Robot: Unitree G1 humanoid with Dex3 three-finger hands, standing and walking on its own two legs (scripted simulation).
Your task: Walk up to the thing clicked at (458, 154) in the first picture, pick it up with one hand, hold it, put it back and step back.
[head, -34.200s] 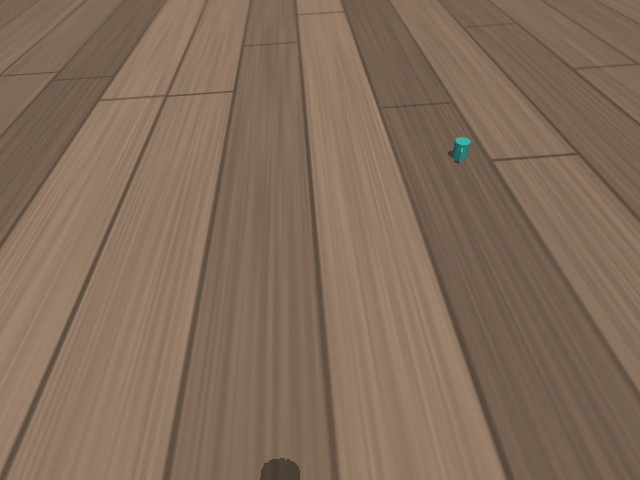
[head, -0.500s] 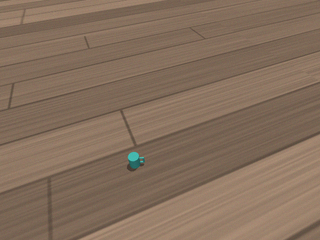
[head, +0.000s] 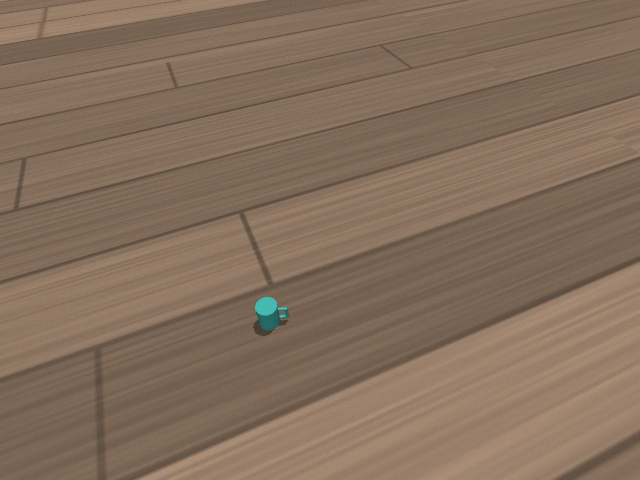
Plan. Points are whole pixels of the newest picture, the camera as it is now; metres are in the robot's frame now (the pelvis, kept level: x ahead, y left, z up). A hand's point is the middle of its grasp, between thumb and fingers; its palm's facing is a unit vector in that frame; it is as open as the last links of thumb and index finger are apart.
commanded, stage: stand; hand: left
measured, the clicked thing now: (272, 313) +0.85 +0.22 -0.73
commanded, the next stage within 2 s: walk up in 0.08 s
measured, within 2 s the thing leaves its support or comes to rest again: neither
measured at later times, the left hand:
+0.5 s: hand out of the picture +0.13 +0.34 -0.17, palm faces -0.03 -0.94 -0.33, open 7.3 cm
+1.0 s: hand (204, 332) +0.42 +0.23 -0.13, palm faces -0.03 -0.93 -0.35, open 7.3 cm
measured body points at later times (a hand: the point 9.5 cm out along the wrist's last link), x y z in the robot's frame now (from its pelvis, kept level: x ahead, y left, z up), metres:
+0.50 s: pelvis +0.11 +0.06 -0.01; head +0.12 +0.09 +0.44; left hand +0.13 +0.38 -0.15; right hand +0.15 -0.27 -0.10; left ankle +0.12 +0.15 -0.75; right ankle +0.08 -0.09 -0.68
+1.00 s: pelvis +0.30 -0.01 -0.01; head +0.33 -0.04 +0.43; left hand +0.42 +0.28 -0.11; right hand +0.34 -0.32 -0.14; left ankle +0.22 +0.14 -0.65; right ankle +0.35 -0.10 -0.75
